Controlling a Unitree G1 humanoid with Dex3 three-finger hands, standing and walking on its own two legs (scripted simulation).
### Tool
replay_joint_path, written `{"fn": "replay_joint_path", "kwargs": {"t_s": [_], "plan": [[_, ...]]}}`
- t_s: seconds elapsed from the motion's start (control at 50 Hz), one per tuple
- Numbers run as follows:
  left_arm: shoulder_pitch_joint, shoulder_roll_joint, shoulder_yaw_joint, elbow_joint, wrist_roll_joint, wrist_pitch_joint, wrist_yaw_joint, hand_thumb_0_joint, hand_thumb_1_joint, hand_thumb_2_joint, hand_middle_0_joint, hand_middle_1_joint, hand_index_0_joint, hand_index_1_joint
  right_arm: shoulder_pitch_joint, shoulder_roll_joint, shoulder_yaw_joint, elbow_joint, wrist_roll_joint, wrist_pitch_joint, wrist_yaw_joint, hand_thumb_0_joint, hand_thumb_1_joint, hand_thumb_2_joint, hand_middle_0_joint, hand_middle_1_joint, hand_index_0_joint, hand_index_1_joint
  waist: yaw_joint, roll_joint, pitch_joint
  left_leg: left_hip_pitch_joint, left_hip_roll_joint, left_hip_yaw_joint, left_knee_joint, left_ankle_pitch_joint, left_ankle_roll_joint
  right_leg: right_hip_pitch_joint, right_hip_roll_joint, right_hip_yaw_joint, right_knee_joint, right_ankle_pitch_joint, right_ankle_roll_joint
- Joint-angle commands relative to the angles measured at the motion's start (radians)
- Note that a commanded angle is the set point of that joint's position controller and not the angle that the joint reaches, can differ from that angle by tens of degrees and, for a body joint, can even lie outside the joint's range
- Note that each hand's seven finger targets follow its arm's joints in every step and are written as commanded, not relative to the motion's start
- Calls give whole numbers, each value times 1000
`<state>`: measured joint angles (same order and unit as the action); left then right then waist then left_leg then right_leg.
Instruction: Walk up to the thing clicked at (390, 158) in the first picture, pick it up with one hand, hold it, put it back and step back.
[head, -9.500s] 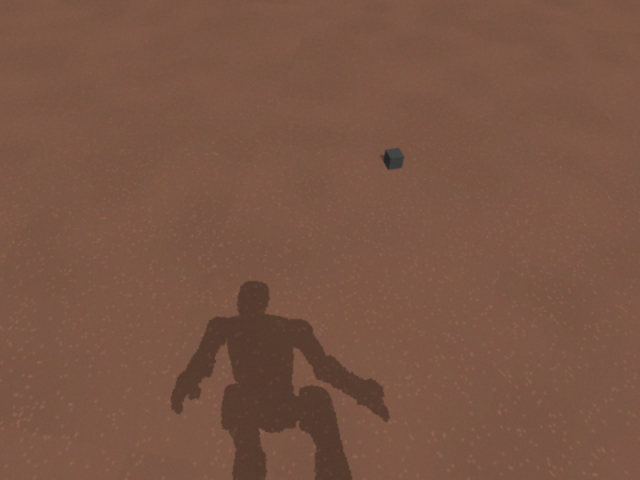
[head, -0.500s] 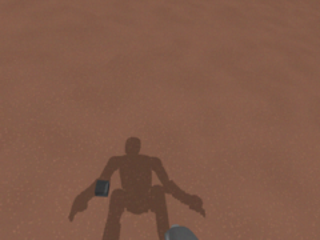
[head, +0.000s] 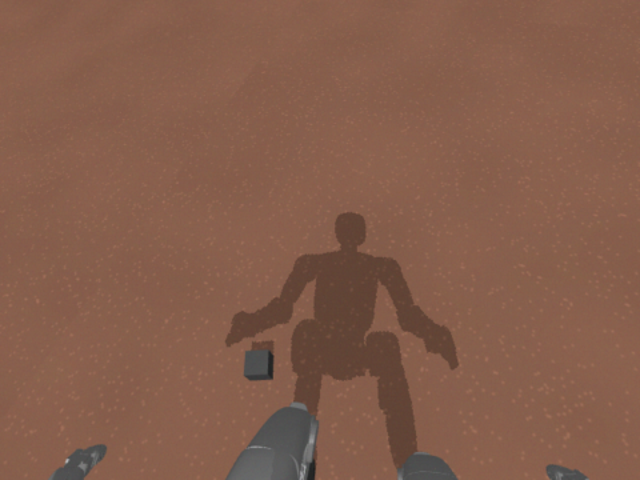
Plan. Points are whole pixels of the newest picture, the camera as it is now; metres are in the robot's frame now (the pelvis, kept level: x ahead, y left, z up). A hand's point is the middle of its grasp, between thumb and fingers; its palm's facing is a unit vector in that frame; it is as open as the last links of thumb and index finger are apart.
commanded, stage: walk up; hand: left
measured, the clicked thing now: (259, 365) +0.41 +0.28 -0.72
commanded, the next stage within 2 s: none
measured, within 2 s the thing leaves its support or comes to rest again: neither
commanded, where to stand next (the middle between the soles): +0.03 +0.03 m, yaw +2 degrees
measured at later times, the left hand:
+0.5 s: hand out of the picture +0.04 +0.31 -0.17, palm faces -0.08 -0.93 -0.35, open 7.4 cm
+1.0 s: hand out of the picture -0.12 +0.35 -0.10, palm faces +0.01 -0.87 -0.50, open 7.4 cm
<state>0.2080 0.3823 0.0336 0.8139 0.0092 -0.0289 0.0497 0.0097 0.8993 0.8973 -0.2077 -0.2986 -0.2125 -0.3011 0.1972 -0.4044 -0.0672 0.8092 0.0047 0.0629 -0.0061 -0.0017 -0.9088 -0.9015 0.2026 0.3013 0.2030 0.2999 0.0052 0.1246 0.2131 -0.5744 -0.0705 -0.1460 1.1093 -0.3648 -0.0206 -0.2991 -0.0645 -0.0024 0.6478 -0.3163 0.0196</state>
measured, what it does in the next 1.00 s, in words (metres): walks backwards: left foot, then right foot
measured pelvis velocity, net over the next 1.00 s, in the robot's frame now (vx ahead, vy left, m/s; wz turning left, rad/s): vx -0.12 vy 0.04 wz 0.00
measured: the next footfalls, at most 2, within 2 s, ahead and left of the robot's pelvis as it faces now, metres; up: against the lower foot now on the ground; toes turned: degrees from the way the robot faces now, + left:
left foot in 0.12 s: +0.08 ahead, +0.15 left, +0.00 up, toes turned -1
right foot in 0.62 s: -0.08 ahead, -0.12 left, +0.01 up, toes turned -4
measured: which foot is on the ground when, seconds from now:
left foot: up 0.00-0.10, down 0.12-0.64, up 0.66-1.00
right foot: down 0.00-0.14, up 0.16-0.60, down 0.62-1.00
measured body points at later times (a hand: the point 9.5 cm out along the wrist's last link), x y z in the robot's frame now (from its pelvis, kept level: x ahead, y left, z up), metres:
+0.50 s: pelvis -0.07 +0.04 -0.01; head +0.00 +0.07 +0.43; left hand +0.05 +0.35 -0.15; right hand +0.06 -0.28 -0.09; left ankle +0.04 +0.15 -0.72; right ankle -0.10 -0.11 -0.66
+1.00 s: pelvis -0.12 +0.04 +0.02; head -0.13 +0.02 +0.47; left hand -0.12 +0.40 -0.07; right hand -0.11 -0.30 -0.10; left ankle -0.06 +0.18 -0.68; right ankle -0.12 -0.11 -0.72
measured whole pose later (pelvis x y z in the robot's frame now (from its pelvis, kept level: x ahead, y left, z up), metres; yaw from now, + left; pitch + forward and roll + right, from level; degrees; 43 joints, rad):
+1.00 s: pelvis -0.12 +0.04 +0.02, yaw +0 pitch -4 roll +0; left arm 0.40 0.45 0.12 0.90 0.05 -0.02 -0.02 0.01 0.90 0.90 -0.21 -0.30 -0.21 -0.30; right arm 0.38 -0.46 -0.10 0.93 -0.01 0.03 0.07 0.00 -0.91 -0.90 0.20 0.30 0.20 0.30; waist 0.02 0.05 0.05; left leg -0.40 0.03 -0.04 0.82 -0.32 -0.04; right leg -0.10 -0.06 -0.03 0.41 -0.28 -0.01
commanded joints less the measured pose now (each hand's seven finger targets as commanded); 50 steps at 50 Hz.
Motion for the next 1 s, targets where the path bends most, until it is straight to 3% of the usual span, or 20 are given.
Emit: {"fn": "replay_joint_path", "kwargs": {"t_s": [0.0,0.04,0.08,0.1,0.12,0.14,0.16,0.22,0.4,0.5,0.54,0.58,0.6,0.62,0.64,0.66,0.72,0.78,0.92,0.98], "plan": [[69,272,87,-78,3,0,29,0,900,900,-200,-300,-200,-300,29,-201,-63,-97,-19,-22,-15,0,-900,-900,200,300,200,300,57,-390,-283,6,72,38,-231,-16,11,303,-239,147,3,777,-235],[19,287,84,-83,-13,11,30,0,900,900,-200,-300,-200,-300,58,-190,-62,-79,-29,-37,-10,0,-900,-900,200,300,200,300,30,-391,-282,106,73,92,-419,-5,28,261,-237,139,71,828,-209],[-31,274,68,-89,-40,25,24,0,900,900,-200,-300,-200,-300,129,-188,-66,-37,-37,-56,-2,0,-900,-900,200,300,200,300,-29,-283,-280,299,41,144,-712,362,49,158,-146,55,239,691,-134],[10,221,54,-94,-44,31,21,0,900,900,-200,-300,-200,-300,116,-241,-81,-50,-45,-63,0,0,-900,-900,200,300,200,300,-25,-124,-310,457,130,10,-627,793,79,-14,-72,41,362,361,-75],[56,157,45,-100,-49,37,24,0,900,900,-200,-300,-200,-300,83,-302,-91,-83,-48,-63,1,0,-900,-900,200,300,200,300,2,103,-343,608,334,-253,-518,1221,185,-245,92,36,545,-342,-33],[-1,211,59,-96,-48,47,48,0,900,900,-200,-300,-200,-300,138,-347,-99,-64,-19,-55,3,0,-900,-900,200,300,200,300,-65,124,-385,526,437,-378,-559,1257,332,-202,136,100,631,-437,-39],[-43,236,60,-79,-41,47,54,0,900,900,-200,-300,-200,-300,125,-323,-101,-56,-12,-51,1,0,-900,-900,200,300,200,300,-66,95,-344,464,431,-386,-595,1144,353,-188,121,153,646,-398,-42],[-6,234,68,-55,-47,63,27,0,900,900,-200,-300,-200,-300,1,-216,-66,-98,-19,-47,-23,0,-900,-900,200,300,200,300,-4,-2,-325,506,277,-101,-534,1003,219,-258,151,180,728,-268,-40],[-23,230,87,-70,19,95,-20,0,900,900,-200,-300,-200,-300,86,-262,-72,-43,-2,-92,-72,0,-900,-900,200,300,200,300,-46,-37,-315,609,396,-183,-567,672,285,-294,124,230,585,-196,-4],[84,228,95,1,5,77,-68,0,900,900,-200,-300,-200,-300,-47,-299,-73,-91,-46,-97,-35,0,-900,-900,200,300,200,300,-10,111,-249,254,331,-109,-760,-302,230,-62,88,63,301,-249,-30],[215,224,104,61,-1,58,-74,0,900,900,-200,-300,-200,-300,-115,-309,-69,-111,-63,-70,-6,0,-900,-900,200,300,200,300,39,221,-236,54,310,-63,-805,-457,204,150,88,-45,169,-312,-40],[334,223,120,118,8,38,-64,0,900,900,-200,-300,-200,-300,-102,-256,-61,-105,-74,-37,2,0,-900,-900,200,300,200,300,91,85,-214,-104,220,17,-612,-516,152,332,88,-24,-62,-190,-39],[349,270,133,117,23,26,-53,0,900,900,-200,-300,-200,-300,-90,-181,-42,-118,-67,-29,-1,0,-900,-900,200,300,200,300,106,-174,-165,-191,107,111,-368,-509,101,277,30,163,-245,-396,-67],[320,397,166,61,43,11,-58,0,900,900,-200,-300,-200,-300,-100,-162,-43,-149,-48,-39,13,0,-900,-900,200,300,200,300,121,-412,-80,-388,-41,151,29,-311,30,154,-233,695,-476,-899,-144],[193,440,168,5,44,3,-46,0,900,900,-200,-300,-200,-300,-150,-246,-65,-149,-44,-46,10,0,-900,-900,200,300,200,300,106,-270,43,-388,20,-66,28,-148,8,-39,-383,888,-615,-1097,-212],[106,450,166,-11,47,-11,-43,0,900,900,-200,-300,-200,-300,-160,-302,-82,-123,-28,-57,23,0,-900,-900,200,300,200,300,74,-241,108,-314,54,-103,16,-71,18,-124,-393,875,-647,-1067,-232],[45,355,148,2,29,-50,-39,0,900,900,-200,-300,-200,-300,48,-253,-88,-23,-8,-75,50,0,-900,-900,200,300,200,300,-31,-209,10,-182,28,-73,46,112,0,52,-182,399,-510,-500,-112],[46,301,148,0,32,-55,-48,0,900,900,-200,-300,-200,-300,127,-234,-82,-2,-12,-73,61,0,-900,-900,200,300,200,300,-39,-325,-54,-35,27,23,47,159,-31,53,-126,234,-503,-362,-139],[130,314,146,-1,32,-28,-56,0,900,900,-200,-300,-200,-300,53,-233,-78,-28,-11,-71,77,0,-900,-900,200,300,200,300,38,-382,-72,82,99,117,-294,29,-30,118,-144,171,-484,-373,-166],[96,332,133,-19,24,-10,-68,0,900,900,-200,-300,-200,-300,89,-230,-77,2,-22,-85,65,0,-900,-900,200,300,200,300,12,-375,-102,241,125,167,-480,-42,15,91,-175,181,-435,-374,-188]]}}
